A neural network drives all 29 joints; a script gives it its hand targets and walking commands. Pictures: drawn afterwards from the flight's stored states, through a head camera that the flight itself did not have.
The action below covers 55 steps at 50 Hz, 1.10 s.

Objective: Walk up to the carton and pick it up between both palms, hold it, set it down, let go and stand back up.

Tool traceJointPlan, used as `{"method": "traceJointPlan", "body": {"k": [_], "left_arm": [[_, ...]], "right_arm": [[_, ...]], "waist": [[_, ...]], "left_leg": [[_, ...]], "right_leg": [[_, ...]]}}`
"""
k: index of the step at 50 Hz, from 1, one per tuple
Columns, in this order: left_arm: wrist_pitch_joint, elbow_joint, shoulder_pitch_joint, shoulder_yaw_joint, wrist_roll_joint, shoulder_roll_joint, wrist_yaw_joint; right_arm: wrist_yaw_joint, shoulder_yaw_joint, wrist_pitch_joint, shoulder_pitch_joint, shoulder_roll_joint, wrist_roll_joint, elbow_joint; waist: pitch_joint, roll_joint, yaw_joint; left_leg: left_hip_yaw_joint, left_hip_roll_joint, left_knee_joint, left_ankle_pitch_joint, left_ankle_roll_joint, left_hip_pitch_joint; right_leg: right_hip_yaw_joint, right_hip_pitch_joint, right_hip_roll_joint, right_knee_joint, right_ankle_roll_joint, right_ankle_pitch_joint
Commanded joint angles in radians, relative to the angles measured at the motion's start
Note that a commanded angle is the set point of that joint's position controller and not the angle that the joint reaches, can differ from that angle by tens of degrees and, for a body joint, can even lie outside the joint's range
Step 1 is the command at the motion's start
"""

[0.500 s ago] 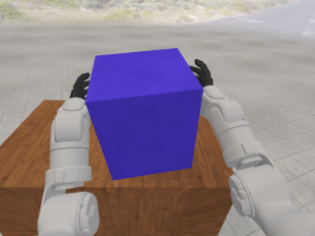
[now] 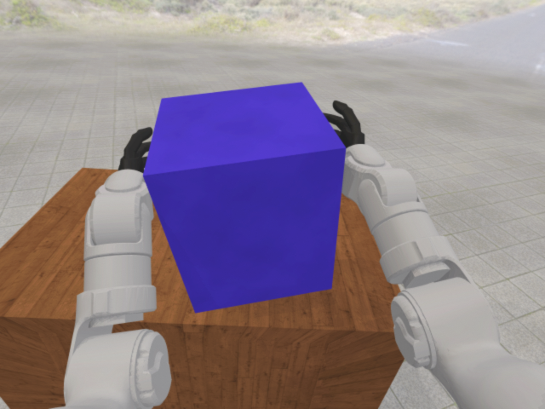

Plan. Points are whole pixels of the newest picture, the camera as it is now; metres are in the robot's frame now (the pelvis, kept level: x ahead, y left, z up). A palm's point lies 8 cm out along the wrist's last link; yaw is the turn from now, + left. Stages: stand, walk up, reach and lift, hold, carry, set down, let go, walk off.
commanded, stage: hold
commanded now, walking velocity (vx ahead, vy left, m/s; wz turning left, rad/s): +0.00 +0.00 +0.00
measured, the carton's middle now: (249, 196) +0.37 +0.02 +0.20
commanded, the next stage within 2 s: none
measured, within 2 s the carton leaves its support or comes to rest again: neither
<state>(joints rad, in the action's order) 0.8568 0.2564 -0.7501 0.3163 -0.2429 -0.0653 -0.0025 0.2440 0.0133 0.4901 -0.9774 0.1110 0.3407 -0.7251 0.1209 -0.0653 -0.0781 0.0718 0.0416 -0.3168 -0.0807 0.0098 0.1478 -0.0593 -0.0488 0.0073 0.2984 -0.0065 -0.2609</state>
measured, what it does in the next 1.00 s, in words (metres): stands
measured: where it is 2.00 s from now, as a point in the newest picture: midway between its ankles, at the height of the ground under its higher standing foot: outside the picture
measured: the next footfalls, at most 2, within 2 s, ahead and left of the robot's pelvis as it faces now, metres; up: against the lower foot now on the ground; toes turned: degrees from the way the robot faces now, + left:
none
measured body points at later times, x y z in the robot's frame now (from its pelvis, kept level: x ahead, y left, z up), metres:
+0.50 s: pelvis +0.00 +0.00 +0.00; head -0.08 +0.02 +0.44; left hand +0.37 +0.17 +0.23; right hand +0.38 -0.13 +0.27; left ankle +0.06 +0.13 -0.75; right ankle -0.05 -0.10 -0.75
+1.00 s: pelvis +0.00 +0.00 +0.00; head -0.08 +0.03 +0.44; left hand +0.37 +0.17 +0.24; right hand +0.38 -0.14 +0.27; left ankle +0.06 +0.13 -0.75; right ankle -0.05 -0.10 -0.75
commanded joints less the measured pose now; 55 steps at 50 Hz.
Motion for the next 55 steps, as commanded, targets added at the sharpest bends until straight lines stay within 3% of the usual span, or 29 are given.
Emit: {"method": "traceJointPlan", "body": {"k": [1, 2, 3, 4, 5, 8, 9, 13, 15, 17, 20, 25, 27, 29, 31, 32, 35, 37, 38, 41, 42, 47, 50, 55], "left_arm": [[-0.098, -0.223, -0.821, -0.409, 0.152, 0.542, -0.142], [-0.096, -0.240, -0.804, -0.423, 0.157, 0.549, -0.140], [-0.096, -0.230, -0.790, -0.411, 0.155, 0.556, -0.138], [-0.096, -0.261, -0.802, -0.420, 0.157, 0.556, -0.138], [-0.093, -0.246, -0.787, -0.408, 0.151, 0.548, -0.138], [-0.084, -0.256, -0.753, -0.400, 0.150, 0.541, -0.140], [-0.093, -0.297, -0.749, -0.422, 0.163, 0.552, -0.138], [-0.083, -0.337, -0.751, -0.440, 0.169, 0.561, -0.136], [-0.072, -0.268, -0.717, -0.395, 0.138, 0.542, -0.141], [-0.068, -0.229, -0.711, -0.370, 0.123, 0.529, -0.154], [-0.070, -0.242, -0.769, -0.390, 0.127, 0.517, -0.156], [-0.096, -0.233, -0.833, -0.462, 0.170, 0.599, -0.139], [-0.101, -0.187, -0.846, -0.436, 0.160, 0.579, -0.136], [-0.104, -0.208, -0.840, -0.444, 0.170, 0.579, -0.140], [-0.104, -0.187, -0.828, -0.412, 0.152, 0.539, -0.138], [-0.106, -0.166, -0.833, -0.403, 0.151, 0.537, -0.140], [-0.099, -0.126, -0.780, -0.342, 0.122, 0.503, -0.153], [-0.100, -0.160, -0.764, -0.361, 0.129, 0.517, -0.159], [-0.104, -0.166, -0.787, -0.372, 0.131, 0.530, -0.158], [-0.104, -0.164, -0.795, -0.376, 0.129, 0.536, -0.158], [-0.102, -0.171, -0.792, -0.380, 0.137, 0.547, -0.155], [-0.120, -0.236, -0.856, -0.437, 0.184, 0.572, -0.129], [-0.118, -0.214, -0.835, -0.436, 0.175, 0.587, -0.118], [-0.098, -0.178, -0.787, -0.409, 0.144, 0.548, -0.129]], "right_arm": [[-0.082, 0.256, 0.012, -0.628, -0.606, 0.128, 0.231], [-0.079, 0.266, 0.011, -0.619, -0.601, 0.126, 0.251], [-0.079, 0.277, 0.009, -0.633, -0.603, 0.133, 0.281], [-0.076, 0.274, 0.011, -0.625, -0.606, 0.137, 0.288], [-0.078, 0.276, 0.012, -0.634, -0.598, 0.137, 0.294], [-0.080, 0.312, 0.012, -0.621, -0.614, 0.145, 0.342], [-0.082, 0.308, 0.010, -0.613, -0.612, 0.156, 0.365], [-0.073, 0.361, 0.010, -0.633, -0.640, 0.164, 0.450], [-0.069, 0.347, 0.022, -0.616, -0.624, 0.146, 0.407], [-0.073, 0.326, 0.021, -0.612, -0.612, 0.118, 0.366], [-0.084, 0.319, 0.016, -0.649, -0.637, 0.113, 0.356], [-0.091, 0.283, -0.003, -0.684, -0.642, 0.105, 0.331], [-0.093, 0.260, 0.004, -0.678, -0.634, 0.089, 0.283], [-0.091, 0.268, -0.002, -0.680, -0.635, 0.102, 0.301], [-0.087, 0.268, 0.005, -0.660, -0.639, 0.100, 0.257], [-0.084, 0.256, 0.009, -0.646, -0.638, 0.084, 0.234], [-0.084, 0.243, 0.015, -0.626, -0.608, 0.083, 0.178], [-0.075, 0.277, 0.007, -0.632, -0.629, 0.114, 0.244], [-0.074, 0.279, 0.000, -0.676, -0.626, 0.116, 0.265], [-0.078, 0.281, -0.006, -0.666, -0.620, 0.124, 0.258], [-0.081, 0.288, -0.010, -0.684, -0.626, 0.129, 0.278], [-0.095, 0.295, -0.012, -0.704, -0.635, 0.137, 0.322], [-0.098, 0.286, -0.010, -0.687, -0.622, 0.129, 0.314], [-0.093, 0.282, 0.002, -0.662, -0.612, 0.125, 0.268]], "waist": [[0.268, 0.147, -0.024], [0.273, 0.146, -0.033], [0.268, 0.125, -0.008], [0.301, 0.131, -0.031], [0.282, 0.116, -0.013], [0.296, 0.071, -0.002], [0.310, 0.070, -0.011], [0.345, 0.071, 0.002], [0.252, 0.053, 0.008], [0.207, 0.039, 0.015], [0.236, 0.040, 0.012], [0.279, 0.133, -0.018], [0.250, 0.106, -0.018], [0.302, 0.123, -0.020], [0.279, 0.086, -0.008], [0.249, 0.089, -0.023], [0.223, 0.051, -0.005], [0.238, 0.062, 0.000], [0.262, 0.071, 0.011], [0.244, 0.100, -0.004], [0.256, 0.099, 0.008], [0.316, 0.081, -0.007], [0.292, 0.107, -0.001], [0.271, 0.092, 0.004]], "left_leg": [[-0.050, -0.065, -0.045, 0.184, 0.018, -0.389], [-0.052, -0.060, -0.052, 0.216, 0.026, -0.410], [-0.054, -0.059, -0.043, 0.215, 0.024, -0.395], [-0.054, -0.054, -0.048, 0.231, 0.028, -0.414], [-0.055, -0.051, -0.044, 0.231, 0.028, -0.397], [-0.054, -0.057, -0.056, 0.254, 0.024, -0.403], [-0.054, -0.054, -0.059, 0.286, 0.028, -0.425], [-0.058, -0.064, -0.082, 0.310, 0.028, -0.447], [-0.045, -0.065, -0.059, 0.251, 0.015, -0.420], [-0.041, -0.060, -0.032, 0.150, -0.003, -0.386], [-0.035, -0.061, -0.024, 0.121, -0.012, -0.391], [-0.049, -0.055, -0.034, 0.123, 0.021, -0.399], [-0.045, -0.051, -0.035, 0.101, 0.007, -0.388], [-0.042, -0.057, -0.042, 0.128, 0.005, -0.395], [-0.039, -0.060, -0.028, 0.098, -0.006, -0.374], [-0.047, -0.057, -0.026, 0.082, -0.007, -0.374], [-0.037, -0.055, -0.011, 0.092, -0.018, -0.369], [-0.051, -0.059, -0.028, 0.172, -0.002, -0.382], [-0.048, -0.059, -0.037, 0.182, -0.001, -0.391], [-0.045, -0.057, -0.030, 0.171, 0.010, -0.408], [-0.049, -0.055, -0.039, 0.206, 0.010, -0.410], [-0.052, -0.049, -0.051, 0.199, 0.017, -0.424], [-0.055, -0.047, -0.051, 0.189, 0.027, -0.423], [-0.051, -0.052, -0.030, 0.143, 0.000, -0.400]], "right_leg": [[0.036, 0.230, 0.041, -0.077, 0.092, 0.279], [0.030, 0.217, 0.046, -0.067, 0.092, 0.299], [0.022, 0.197, 0.053, -0.077, 0.091, 0.291], [0.020, 0.192, 0.053, -0.073, 0.096, 0.300], [0.018, 0.199, 0.057, -0.075, 0.091, 0.294], [0.018, 0.187, 0.060, -0.071, 0.104, 0.337], [0.020, 0.209, 0.062, -0.070, 0.105, 0.358], [0.022, 0.187, 0.061, -0.059, 0.112, 0.412], [0.026, 0.209, 0.051, -0.069, 0.123, 0.407], [0.026, 0.232, 0.040, -0.080, 0.114, 0.296], [0.028, 0.249, 0.043, -0.091, 0.109, 0.239], [0.026, 0.273, 0.053, -0.079, 0.088, 0.193], [0.034, 0.289, 0.040, -0.084, 0.086, 0.198], [0.032, 0.267, 0.042, -0.069, 0.095, 0.224], [0.036, 0.247, 0.038, -0.080, 0.101, 0.215], [0.033, 0.276, 0.031, -0.076, 0.103, 0.224], [0.034, 0.239, 0.031, -0.088, 0.109, 0.226], [0.030, 0.211, 0.036, -0.075, 0.111, 0.324], [0.031, 0.204, 0.041, -0.074, 0.110, 0.314], [0.021, 0.234, 0.040, -0.081, 0.105, 0.271], [0.019, 0.235, 0.046, -0.082, 0.103, 0.287], [0.020, 0.246, 0.060, -0.075, 0.094, 0.262], [0.015, 0.270, 0.064, -0.076, 0.092, 0.244], [0.032, 0.246, 0.052, -0.085, 0.093, 0.231]]}}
